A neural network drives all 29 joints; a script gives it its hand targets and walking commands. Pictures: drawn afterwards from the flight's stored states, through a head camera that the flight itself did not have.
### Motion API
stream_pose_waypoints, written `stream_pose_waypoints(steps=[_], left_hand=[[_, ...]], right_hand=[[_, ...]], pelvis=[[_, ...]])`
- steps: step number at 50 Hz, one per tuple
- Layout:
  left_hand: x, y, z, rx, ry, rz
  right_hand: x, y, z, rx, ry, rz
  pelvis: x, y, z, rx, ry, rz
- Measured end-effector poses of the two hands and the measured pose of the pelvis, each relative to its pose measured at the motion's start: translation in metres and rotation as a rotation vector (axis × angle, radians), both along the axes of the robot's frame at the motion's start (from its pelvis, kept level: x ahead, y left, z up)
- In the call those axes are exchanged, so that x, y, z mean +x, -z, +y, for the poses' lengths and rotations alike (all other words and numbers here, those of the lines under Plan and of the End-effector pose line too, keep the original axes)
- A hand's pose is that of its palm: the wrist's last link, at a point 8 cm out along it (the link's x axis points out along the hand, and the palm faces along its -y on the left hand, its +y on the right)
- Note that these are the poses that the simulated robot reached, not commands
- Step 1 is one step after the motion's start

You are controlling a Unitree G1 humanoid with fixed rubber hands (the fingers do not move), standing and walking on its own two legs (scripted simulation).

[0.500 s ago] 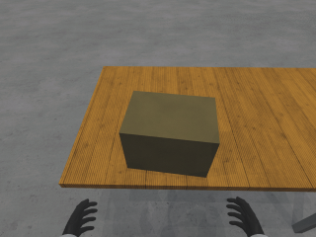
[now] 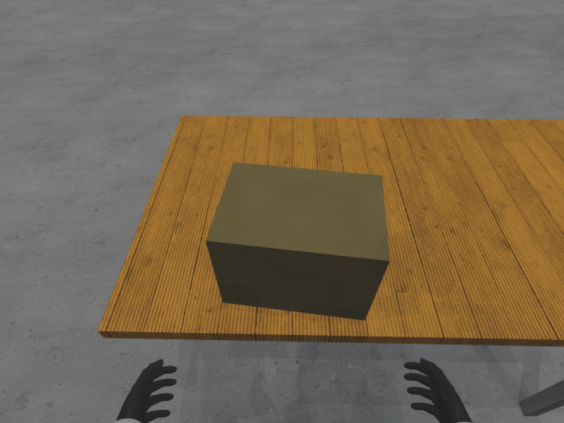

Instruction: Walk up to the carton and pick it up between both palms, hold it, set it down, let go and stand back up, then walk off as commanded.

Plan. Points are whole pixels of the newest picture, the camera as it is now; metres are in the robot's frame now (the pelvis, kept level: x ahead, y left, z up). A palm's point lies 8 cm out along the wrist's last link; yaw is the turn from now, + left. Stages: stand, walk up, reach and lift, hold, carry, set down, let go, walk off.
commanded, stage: let go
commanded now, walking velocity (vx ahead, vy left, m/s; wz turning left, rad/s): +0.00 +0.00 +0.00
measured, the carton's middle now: (299, 241) +0.40 -0.01 +0.01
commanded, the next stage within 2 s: stand in 0.28 s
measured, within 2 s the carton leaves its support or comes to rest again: neither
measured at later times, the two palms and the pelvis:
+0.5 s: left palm out of the picture +0.12 +0.28 -0.08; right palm out of the picture +0.12 -0.29 -0.09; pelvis -0.01 -0.01 -0.01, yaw +1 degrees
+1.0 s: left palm out of the picture +0.08 +0.31 -0.10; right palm out of the picture +0.08 -0.29 -0.11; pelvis -0.01 +0.01 +0.00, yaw +1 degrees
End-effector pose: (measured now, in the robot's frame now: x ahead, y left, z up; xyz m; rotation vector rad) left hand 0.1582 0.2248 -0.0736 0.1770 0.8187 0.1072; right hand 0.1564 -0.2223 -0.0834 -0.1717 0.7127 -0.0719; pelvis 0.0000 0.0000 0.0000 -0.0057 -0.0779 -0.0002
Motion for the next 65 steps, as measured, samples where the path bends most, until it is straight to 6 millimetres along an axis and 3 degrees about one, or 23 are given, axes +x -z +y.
stream_pose_waypoints(steps=[16,25,30,46,65], left_hand=[[-0.005,0.005,-0.004,0.011,-0.005,0.004],[-0.037,0.010,0.058,0.150,-0.041,0.058],[-0.052,0.013,0.076,0.181,-0.046,0.121],[-0.072,0.026,0.082,0.176,-0.028,0.235],[-0.092,0.030,0.089,0.187,-0.040,0.314]], right_hand=[[-0.003,0.002,-0.009,-0.026,-0.016,0.028],[-0.034,0.010,-0.068,-0.181,0.023,0.219],[-0.048,0.011,-0.083,-0.215,0.035,0.273],[-0.070,0.022,-0.069,-0.189,0.039,0.351],[-0.089,0.025,-0.074,-0.194,0.079,0.412]], pelvis=[[-0.003,0.001,-0.008,0.002,-0.014,0.001],[-0.006,0.005,-0.006,0.000,-0.022,0.049],[-0.007,0.005,-0.003,0.000,-0.022,0.053],[-0.012,0.002,0.005,0.003,-0.013,0.040],[-0.019,-0.001,0.009,0.006,-0.004,0.033]])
